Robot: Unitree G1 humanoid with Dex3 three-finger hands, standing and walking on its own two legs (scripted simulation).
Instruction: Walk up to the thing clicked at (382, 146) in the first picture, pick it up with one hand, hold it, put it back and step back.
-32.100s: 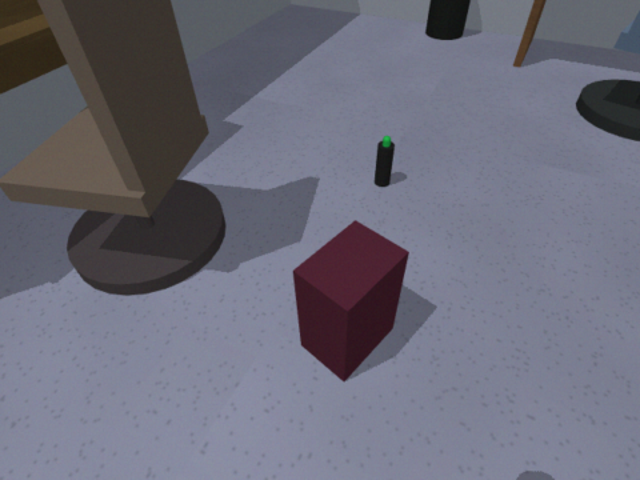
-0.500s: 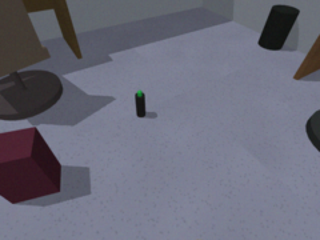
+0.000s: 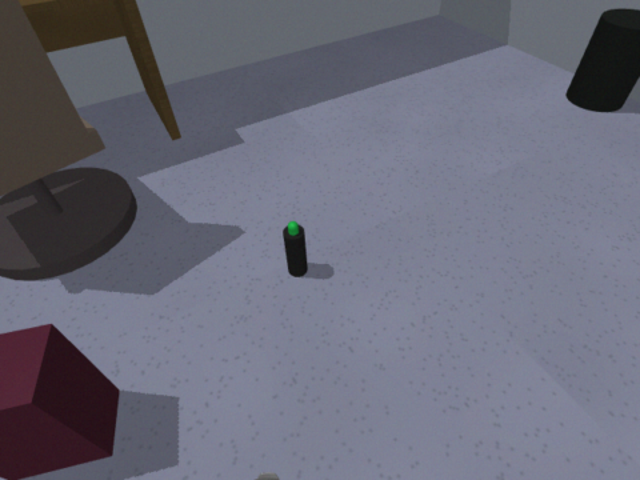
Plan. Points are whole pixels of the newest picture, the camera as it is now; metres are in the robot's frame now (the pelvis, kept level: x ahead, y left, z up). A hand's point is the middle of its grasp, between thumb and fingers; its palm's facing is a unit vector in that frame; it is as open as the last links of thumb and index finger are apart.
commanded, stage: walk up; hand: left
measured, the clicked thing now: (295, 247) +1.04 +0.19 -0.64
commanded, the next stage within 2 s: none
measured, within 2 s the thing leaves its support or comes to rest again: neither
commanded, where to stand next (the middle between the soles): +0.70 +0.00 m, yaw +0 degrees
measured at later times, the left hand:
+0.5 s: hand (175, 377) +0.32 +0.28 -0.13, palm faces -0.10 -0.93 -0.36, open 7.4 cm
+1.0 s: hand (194, 322) +0.43 +0.28 -0.15, palm faces +0.00 -0.93 -0.37, open 7.4 cm
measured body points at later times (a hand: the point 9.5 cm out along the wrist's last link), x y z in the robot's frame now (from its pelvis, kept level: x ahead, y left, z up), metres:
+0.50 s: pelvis +0.23 +0.00 -0.01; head +0.24 -0.01 +0.44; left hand +0.32 +0.32 -0.11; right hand +0.26 -0.32 -0.12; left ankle +0.18 +0.15 -0.74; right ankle +0.34 -0.13 -0.72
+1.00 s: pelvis +0.42 +0.00 -0.01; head +0.43 +0.01 +0.43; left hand +0.43 +0.33 -0.13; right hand +0.50 -0.32 -0.12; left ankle +0.51 +0.13 -0.74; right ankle +0.35 -0.13 -0.74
